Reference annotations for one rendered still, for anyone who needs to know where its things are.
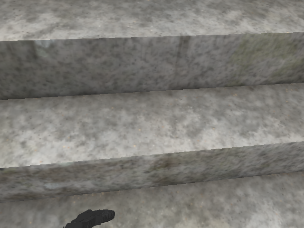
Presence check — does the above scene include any robot left hand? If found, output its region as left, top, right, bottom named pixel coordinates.
left=63, top=209, right=115, bottom=228

